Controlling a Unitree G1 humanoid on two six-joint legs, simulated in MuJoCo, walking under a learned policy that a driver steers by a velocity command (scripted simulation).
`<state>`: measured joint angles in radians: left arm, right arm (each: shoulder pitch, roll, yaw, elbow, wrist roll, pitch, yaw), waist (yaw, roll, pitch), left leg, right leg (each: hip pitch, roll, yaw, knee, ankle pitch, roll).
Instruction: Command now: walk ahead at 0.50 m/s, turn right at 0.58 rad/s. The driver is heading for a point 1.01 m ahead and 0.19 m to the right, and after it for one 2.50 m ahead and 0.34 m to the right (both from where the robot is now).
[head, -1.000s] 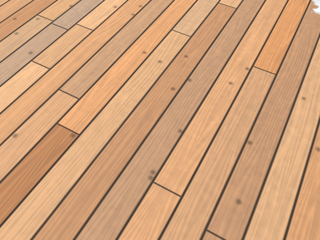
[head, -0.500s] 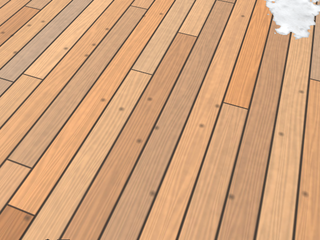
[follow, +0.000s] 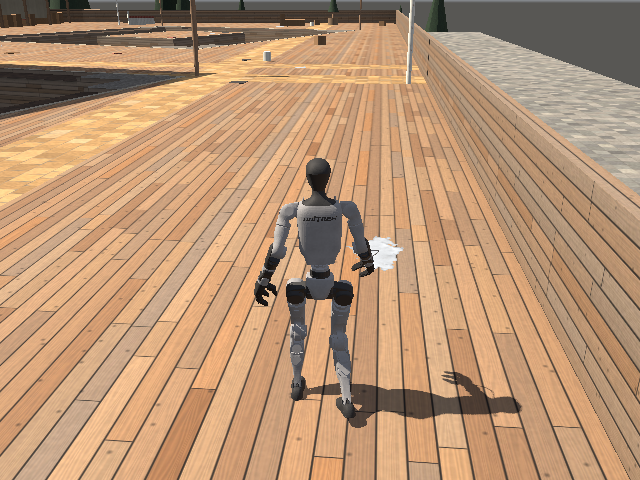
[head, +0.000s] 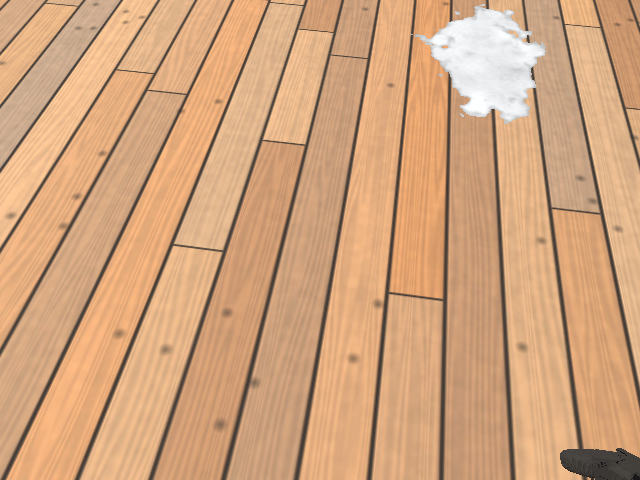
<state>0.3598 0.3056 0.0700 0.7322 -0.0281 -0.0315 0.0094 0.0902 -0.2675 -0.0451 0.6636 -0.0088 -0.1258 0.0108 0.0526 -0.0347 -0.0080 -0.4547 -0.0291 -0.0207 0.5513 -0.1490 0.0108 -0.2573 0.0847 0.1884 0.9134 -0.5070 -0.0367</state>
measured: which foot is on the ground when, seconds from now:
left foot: down 0.00-0.46, up 0.48-0.96, down 0.98-1.00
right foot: up 0.00-0.44, down 0.46-1.00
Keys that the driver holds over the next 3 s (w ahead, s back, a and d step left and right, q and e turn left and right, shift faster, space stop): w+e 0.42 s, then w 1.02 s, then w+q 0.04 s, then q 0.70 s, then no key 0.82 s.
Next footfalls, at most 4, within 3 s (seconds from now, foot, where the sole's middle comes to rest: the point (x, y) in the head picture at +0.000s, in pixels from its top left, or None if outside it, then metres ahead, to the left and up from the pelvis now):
0.46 right None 0.37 -0.19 -0.76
0.98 left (380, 371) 0.73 -0.08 -0.76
1.52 right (517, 312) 0.91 -0.41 -0.76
2.02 left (421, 272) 1.02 -0.19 -0.76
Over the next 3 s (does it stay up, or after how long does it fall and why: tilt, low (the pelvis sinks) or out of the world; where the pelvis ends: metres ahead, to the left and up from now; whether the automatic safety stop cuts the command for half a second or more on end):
stays up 0.97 -0.32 0.01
